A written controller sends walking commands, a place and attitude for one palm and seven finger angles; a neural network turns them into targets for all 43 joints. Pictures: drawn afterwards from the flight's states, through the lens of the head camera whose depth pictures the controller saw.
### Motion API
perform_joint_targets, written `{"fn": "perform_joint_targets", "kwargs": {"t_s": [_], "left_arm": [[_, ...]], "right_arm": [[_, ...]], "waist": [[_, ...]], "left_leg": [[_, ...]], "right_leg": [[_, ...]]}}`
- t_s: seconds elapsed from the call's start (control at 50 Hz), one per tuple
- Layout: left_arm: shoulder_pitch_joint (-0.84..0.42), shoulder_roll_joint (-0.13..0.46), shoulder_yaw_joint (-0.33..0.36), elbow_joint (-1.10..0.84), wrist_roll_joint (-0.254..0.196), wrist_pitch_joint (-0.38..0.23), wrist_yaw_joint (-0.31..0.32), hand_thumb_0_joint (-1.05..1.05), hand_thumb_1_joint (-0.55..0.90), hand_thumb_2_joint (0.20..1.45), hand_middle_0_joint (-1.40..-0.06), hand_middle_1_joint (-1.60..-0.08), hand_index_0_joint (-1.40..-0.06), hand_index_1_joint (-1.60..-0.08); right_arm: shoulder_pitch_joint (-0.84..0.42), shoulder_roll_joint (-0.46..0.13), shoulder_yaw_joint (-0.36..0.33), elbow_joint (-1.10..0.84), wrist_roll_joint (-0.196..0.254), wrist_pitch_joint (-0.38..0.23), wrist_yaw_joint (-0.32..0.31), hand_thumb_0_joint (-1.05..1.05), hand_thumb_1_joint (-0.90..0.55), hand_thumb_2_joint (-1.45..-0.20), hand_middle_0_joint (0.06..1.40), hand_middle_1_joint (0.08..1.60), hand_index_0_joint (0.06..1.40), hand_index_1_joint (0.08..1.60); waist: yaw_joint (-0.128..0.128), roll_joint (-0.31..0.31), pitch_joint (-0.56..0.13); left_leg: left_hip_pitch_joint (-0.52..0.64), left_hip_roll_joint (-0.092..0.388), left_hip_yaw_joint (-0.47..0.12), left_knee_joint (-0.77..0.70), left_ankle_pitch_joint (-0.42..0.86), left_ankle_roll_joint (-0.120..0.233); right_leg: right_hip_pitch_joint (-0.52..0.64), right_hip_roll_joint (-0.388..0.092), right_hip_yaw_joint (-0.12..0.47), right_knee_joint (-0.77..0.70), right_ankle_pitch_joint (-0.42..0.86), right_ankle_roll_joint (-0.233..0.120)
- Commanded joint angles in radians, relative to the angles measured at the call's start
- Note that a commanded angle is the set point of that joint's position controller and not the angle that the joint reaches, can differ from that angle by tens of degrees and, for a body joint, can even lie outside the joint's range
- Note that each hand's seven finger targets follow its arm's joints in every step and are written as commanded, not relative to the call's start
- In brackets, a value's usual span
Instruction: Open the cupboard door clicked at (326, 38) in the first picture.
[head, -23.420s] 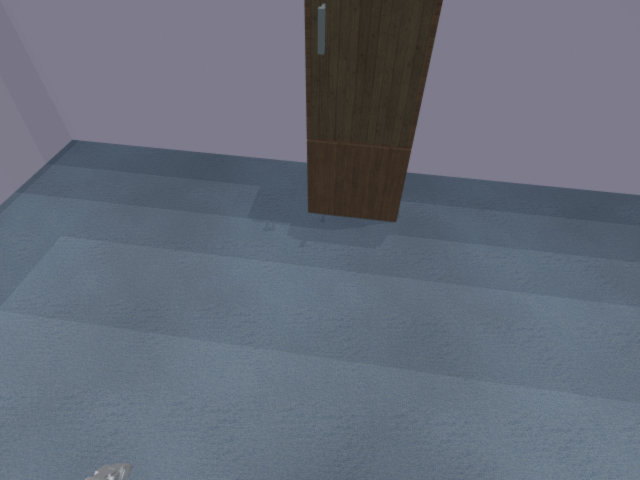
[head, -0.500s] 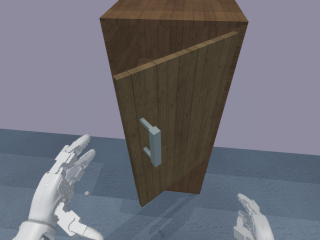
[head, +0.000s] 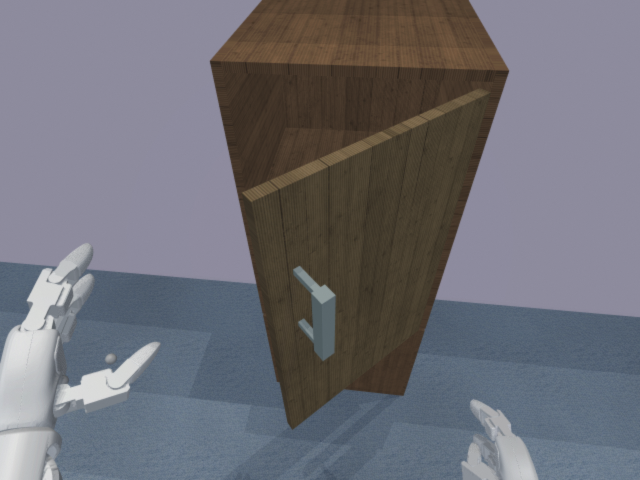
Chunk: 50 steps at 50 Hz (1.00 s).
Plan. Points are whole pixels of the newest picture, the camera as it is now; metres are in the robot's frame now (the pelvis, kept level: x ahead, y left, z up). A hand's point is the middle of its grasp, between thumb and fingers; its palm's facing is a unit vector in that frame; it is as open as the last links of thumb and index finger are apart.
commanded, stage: draw the hand back to the body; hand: left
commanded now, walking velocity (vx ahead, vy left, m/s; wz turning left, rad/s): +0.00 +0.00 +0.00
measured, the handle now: (313, 314) +0.31 +0.05 +0.06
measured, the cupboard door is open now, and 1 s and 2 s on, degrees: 44 44 44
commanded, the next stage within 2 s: step back with the hand held close in 0.58 s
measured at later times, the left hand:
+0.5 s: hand (109, 337) +0.20 +0.23 +0.16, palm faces +0.42 -0.82 -0.39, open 7.5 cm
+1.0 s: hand (115, 343) +0.20 +0.23 +0.15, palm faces +0.31 -0.82 -0.48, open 7.4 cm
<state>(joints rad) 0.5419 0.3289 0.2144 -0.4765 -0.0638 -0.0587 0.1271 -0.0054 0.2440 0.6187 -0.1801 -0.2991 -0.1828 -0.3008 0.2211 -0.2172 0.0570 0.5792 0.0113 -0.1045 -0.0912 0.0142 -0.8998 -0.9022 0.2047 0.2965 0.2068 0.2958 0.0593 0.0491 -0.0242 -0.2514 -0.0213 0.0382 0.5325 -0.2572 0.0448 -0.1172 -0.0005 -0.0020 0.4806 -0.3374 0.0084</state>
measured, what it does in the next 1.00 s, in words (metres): stands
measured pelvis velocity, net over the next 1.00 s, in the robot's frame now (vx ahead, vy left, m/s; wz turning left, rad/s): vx -0.02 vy -0.02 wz -0.04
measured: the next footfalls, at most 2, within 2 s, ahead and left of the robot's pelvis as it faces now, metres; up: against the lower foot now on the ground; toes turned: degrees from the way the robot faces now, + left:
right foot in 1.42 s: -0.13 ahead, -0.10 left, +0.00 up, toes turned +4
left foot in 1.60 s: -0.08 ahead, +0.12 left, +0.00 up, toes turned +1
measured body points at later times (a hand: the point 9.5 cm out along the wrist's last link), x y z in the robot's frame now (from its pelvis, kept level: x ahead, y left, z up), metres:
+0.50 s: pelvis +0.01 -0.02 +0.01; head +0.00 -0.04 +0.46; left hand +0.17 +0.27 +0.18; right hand +0.19 -0.25 -0.08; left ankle +0.02 +0.09 -0.73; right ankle -0.05 -0.13 -0.73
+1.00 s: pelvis -0.02 -0.02 +0.01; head +0.01 -0.03 +0.46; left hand +0.18 +0.27 +0.18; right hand +0.16 -0.27 -0.07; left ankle +0.02 +0.09 -0.73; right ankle -0.05 -0.13 -0.73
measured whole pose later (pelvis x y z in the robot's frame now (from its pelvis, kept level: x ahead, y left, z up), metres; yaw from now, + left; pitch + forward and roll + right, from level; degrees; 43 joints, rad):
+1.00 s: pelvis -0.02 -0.02 +0.01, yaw -2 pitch +0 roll -1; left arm 0.53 0.40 0.35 -0.46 -0.06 -0.11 0.11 0.01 0.88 0.90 -0.21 -0.30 -0.21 -0.30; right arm 0.15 -0.25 -0.02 0.55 0.03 0.03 -0.08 0.01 -0.90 -0.90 0.20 0.30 0.21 0.30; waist 0.02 0.04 0.05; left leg -0.27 0.03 0.06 0.46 -0.19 0.02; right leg -0.15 0.05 0.03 0.41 -0.25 -0.01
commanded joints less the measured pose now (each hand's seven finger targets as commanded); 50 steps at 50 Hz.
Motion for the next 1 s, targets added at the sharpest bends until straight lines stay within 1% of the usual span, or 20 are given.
{"fn": "perform_joint_targets", "kwargs": {"t_s": [0.0, 0.12, 0.16, 0.18, 0.22, 0.28, 0.38, 0.46, 0.58, 0.66, 0.68, 0.7, 0.72, 0.74, 0.76, 0.8, 0.86, 0.92, 0.96, 0.98], "left_arm": [[-0.074, 0.157, 0.151, -0.199, 0.002, -0.066, 0.016, 0.0, 0.585, 0.765, -0.189, -0.3, -0.189, -0.3], [-0.122, 0.2, 0.229, -0.183, -0.006, -0.067, 0.017, 0.0, 0.795, 0.855, -0.196, -0.3, -0.196, -0.3], [-0.142, 0.23, 0.262, -0.171, -0.007, -0.067, 0.02, 0.0, 0.865, 0.885, -0.199, -0.3, -0.199, -0.3], [-0.147, 0.223, 0.263, -0.168, -0.009, -0.069, 0.02, 0.0, 0.9, 0.9, -0.2, -0.3, -0.2, -0.3], [-0.127, 0.176, 0.218, -0.139, -0.012, -0.063, 0.011, 0.0, 0.9, 0.9, -0.2, -0.3, -0.2, -0.3], [-0.106, 0.159, 0.196, -0.116, -0.014, -0.055, 0.005, 0.0, 0.9, 0.9, -0.2, -0.3, -0.2, -0.3], [-0.137, 0.213, 0.237, -0.164, -0.011, -0.069, 0.01, 0.0, 0.9, 0.9, -0.2, -0.3, -0.2, -0.3], [-0.154, 0.239, 0.256, -0.184, -0.008, -0.078, 0.013, 0.0, 0.9, 0.9, -0.2, -0.3, -0.2, -0.3], [-0.119, 0.189, 0.227, -0.109, -0.019, -0.075, 0.005, 0.0, 0.9, 0.9, -0.2, -0.3, -0.2, -0.3], [-0.139, 0.199, 0.231, -0.097, -0.019, -0.082, 0.0, 0.0, 0.9, 0.9, -0.2, -0.3, -0.2, -0.3], [-0.185, 0.225, 0.248, -0.139, -0.021, -0.089, 0.002, 0.0, 0.9, 0.9, -0.2, -0.3, -0.2, -0.3], [-0.272, 0.351, 0.37, -0.174, -0.007, -0.126, 0.008, 0.0, 0.9, 0.9, -0.2, -0.3, -0.2, -0.3], [-0.182, 0.275, 0.308, -0.096, -0.005, -0.127, -0.004, 0.0, 0.9, 0.9, -0.2, -0.3, -0.2, -0.3], [-0.135, 0.249, 0.281, -0.07, 0.001, -0.118, -0.009, 0.0, 0.9, 0.9, -0.2, -0.3, -0.2, -0.3], [-0.151, 0.243, 0.266, -0.097, 0.006, -0.121, -0.011, 0.0, 0.9, 0.9, -0.2, -0.3, -0.2, -0.3], [-0.105, 0.227, 0.257, -0.088, 0.007, -0.118, -0.01, 0.0, 0.9, 0.9, -0.2, -0.3, -0.2, -0.3], [-0.072, 0.25, 0.274, -0.156, 0.008, -0.121, 0.001, 0.0, 0.9, 0.9, -0.2, -0.3, -0.2, -0.3], [-0.038, 0.282, 0.309, -0.217, 0.005, -0.121, 0.011, 0.0, 0.9, 0.9, -0.2, -0.3, -0.2, -0.3], [-0.014, 0.314, 0.346, -0.235, 0.003, -0.125, 0.018, 0.0, 0.9, 0.9, -0.2, -0.3, -0.2, -0.3], [0.012, 0.307, 0.351, -0.236, 0.0, -0.125, 0.021, 0.0, 0.9, 0.9, -0.2, -0.3, -0.2, -0.3]], "right_arm": [[-0.128, -0.115, -0.056, -0.16, -0.005, -0.046, 0.0, 0.0, -0.9, -0.9, 0.2, 0.3, 0.2, 0.3], [-0.132, -0.115, -0.064, -0.147, -0.005, -0.032, 0.004, 0.0, -0.9, -0.9, 0.2, 0.3, 0.2, 0.3], [-0.14, -0.118, -0.067, -0.141, -0.004, -0.031, 0.003, 0.0, -0.9, -0.9, 0.2, 0.3, 0.2, 0.3], [-0.136, -0.116, -0.068, -0.137, -0.004, -0.028, 0.003, 0.0, -0.9, -0.9, 0.2, 0.3, 0.2, 0.3], [-0.139, -0.118, -0.07, -0.137, -0.004, -0.026, 0.008, 0.0, -0.9, -0.9, 0.2, 0.3, 0.2, 0.3], [-0.139, -0.125, -0.077, -0.138, -0.004, -0.02, 0.011, 0.0, -0.9, -0.9, 0.2, 0.3, 0.2, 0.3], [-0.151, -0.12, -0.081, -0.138, -0.007, -0.019, 0.006, 0.0, -0.9, -0.9, 0.2, 0.3, 0.2, 0.3], [-0.156, -0.114, -0.078, -0.13, -0.004, -0.027, 0.0, 0.0, -0.9, -0.9, 0.2, 0.3, 0.2, 0.3], [-0.161, -0.112, -0.079, -0.124, -0.003, -0.023, 0.002, 0.0, -0.9, -0.9, 0.2, 0.3, 0.2, 0.3], [-0.165, -0.116, -0.084, -0.124, -0.005, -0.02, -0.001, 0.0, -0.9, -0.9, 0.2, 0.3, 0.2, 0.3], [-0.172, -0.114, -0.082, -0.128, -0.004, -0.022, -0.002, 0.0, -0.9, -0.9, 0.2, 0.3, 0.2, 0.3], [-0.152, -0.134, -0.087, -0.144, 0.004, -0.004, 0.005, 0.0, -0.9, -0.9, 0.2, 0.3, 0.2, 0.3], [-0.157, -0.121, -0.088, -0.123, -0.002, 0.014, 0.005, 0.0, -0.9, -0.9, 0.2, 0.3, 0.2, 0.3], [-0.163, -0.12, -0.091, -0.131, -0.002, 0.027, 0.007, 0.0, -0.9, -0.9, 0.2, 0.3, 0.2, 0.3], [-0.16, -0.125, -0.095, -0.141, 0.001, 0.038, 0.009, 0.0, -0.9, -0.9, 0.2, 0.3, 0.2, 0.3], [-0.151, -0.128, -0.101, -0.152, 0.003, 0.055, 0.012, 0.0, -0.9, -0.9, 0.2, 0.3, 0.2, 0.3], [-0.152, -0.133, -0.108, -0.173, 0.007, 0.074, 0.009, 0.0, -0.9, -0.9, 0.2, 0.3, 0.2, 0.3], [-0.149, -0.125, -0.11, -0.198, 0.012, 0.089, 0.01, 0.0, -0.9, -0.9, 0.2, 0.3, 0.2, 0.3], [-0.156, -0.123, -0.113, -0.204, 0.011, 0.097, 0.005, 0.0, -0.9, -0.9, 0.2, 0.3, 0.2, 0.3], [-0.15, -0.117, -0.112, -0.214, 0.013, 0.1, 0.007, 0.0, -0.9, -0.9, 0.2, 0.3, 0.2, 0.3]], "waist": [[0.003, 0.008, -0.058], [0.006, 0.016, -0.066], [0.009, 0.035, -0.063], [0.006, 0.047, -0.07], [-0.001, 0.022, -0.047], [-0.001, -0.005, -0.051], [0.008, -0.026, -0.078], [0.009, 0.027, -0.075], [0.004, 0.0, -0.003], [0.007, -0.045, -0.018], [0.009, -0.033, -0.027], [-0.029, -0.043, 0.038], [-0.036, -0.105, 0.019], [-0.034, -0.14, 0.013], [-0.037, -0.122, -0.004], [-0.04, -0.104, -0.061], [-0.038, -0.004, -0.117], [-0.039, -0.054, -0.16], [-0.037, -0.041, -0.164], [-0.038, -0.039, -0.171]], "left_leg": [[0.162, 0.063, -0.072, -0.124, 0.23, -0.034], [0.188, 0.061, -0.059, -0.131, 0.289, -0.037], [0.191, 0.06, -0.05, -0.131, 0.276, -0.033], [0.198, 0.058, -0.049, -0.133, 0.283, -0.034], [0.204, 0.056, -0.042, -0.133, 0.28, -0.029], [0.209, 0.054, -0.032, -0.131, 0.289, -0.022], [0.214, 0.042, -0.02, -0.119, 0.302, -0.014], [0.227, 0.037, -0.014, -0.114, 0.288, -0.016], [0.213, 0.038, -0.008, -0.123, 0.252, -0.014], [0.217, 0.035, -0.002, -0.123, 0.236, -0.007], [0.22, 0.033, -0.004, -0.124, 0.228, -0.006], [0.192, 0.049, -0.017, -0.066, 0.196, 0.01], [0.182, 0.045, -0.023, -0.036, 0.193, 0.009], [0.179, 0.044, -0.011, -0.02, 0.2, 0.009], [0.165, 0.04, -0.008, -0.013, 0.23, 0.005], [0.18, 0.054, 0.001, -0.021, 0.299, 0.0], [0.214, 0.079, 0.001, -0.038, 0.422, 0.003], [0.205, 0.093, -0.006, -0.035, 0.48, -0.003], [0.179, 0.099, -0.015, -0.037, 0.482, -0.005], [0.167, 0.105, -0.019, -0.041, 0.483, -0.007]], "right_leg": [[-0.084, 0.013, -0.03, -0.093, 0.214, -0.03], [-0.053, 0.014, -0.029, -0.114, 0.264, -0.028], [-0.048, 0.013, -0.025, -0.128, 0.269, -0.029], [-0.041, 0.011, -0.025, -0.127, 0.273, -0.029], [-0.057, 0.012, -0.025, -0.136, 0.279, -0.024], [-0.048, 0.01, -0.022, -0.141, 0.307, -0.019], [-0.025, 0.006, -0.015, -0.144, 0.36, -0.018], [-0.026, 0.004, -0.013, -0.158, 0.35, -0.02], [-0.054, 0.005, -0.009, -0.175, 0.33, -0.014], [-0.046, 0.002, -0.002, -0.188, 0.328, -0.009], [-0.046, -0.001, 0.002, -0.188, 0.323, -0.008], [-0.149, -0.053, 0.109, -0.248, 0.436, 0.006], [-0.13, -0.077, 0.107, -0.234, 0.523, 0.016], [-0.129, -0.085, 0.112, -0.224, 0.604, 0.036], [-0.095, -0.093, 0.095, -0.199, 0.68, 0.04], [-0.068, -0.09, 0.081, -0.157, 0.729, 0.044], [-0.065, -0.076, 0.059, -0.119, 0.692, 0.048], [-0.048, -0.061, 0.055, -0.091, 0.683, 0.036], [-0.043, -0.06, 0.054, -0.076, 0.652, 0.026], [-0.036, -0.057, 0.059, -0.068, 0.638, 0.018]]}}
